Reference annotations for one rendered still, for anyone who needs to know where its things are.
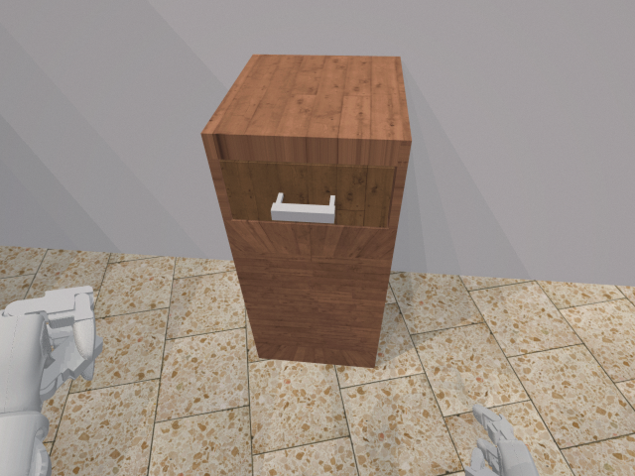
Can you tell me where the drawer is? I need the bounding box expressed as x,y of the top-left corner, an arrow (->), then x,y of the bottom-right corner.
219,160 -> 395,227

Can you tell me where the handle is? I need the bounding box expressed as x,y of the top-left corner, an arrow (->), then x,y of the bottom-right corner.
271,192 -> 335,224

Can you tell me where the robot left hand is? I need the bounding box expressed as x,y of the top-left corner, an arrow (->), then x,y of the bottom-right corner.
0,286 -> 103,414

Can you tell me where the robot right hand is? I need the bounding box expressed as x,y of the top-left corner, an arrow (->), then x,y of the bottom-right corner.
464,404 -> 539,476

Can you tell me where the cabinet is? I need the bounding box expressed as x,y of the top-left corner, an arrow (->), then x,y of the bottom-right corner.
200,55 -> 412,368

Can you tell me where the robot left forearm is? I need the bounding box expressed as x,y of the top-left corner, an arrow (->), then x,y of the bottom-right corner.
0,411 -> 52,476

